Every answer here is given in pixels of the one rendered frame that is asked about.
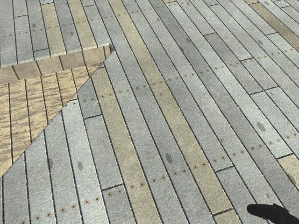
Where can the robot right hand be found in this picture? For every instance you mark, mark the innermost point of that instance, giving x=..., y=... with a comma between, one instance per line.
x=274, y=213

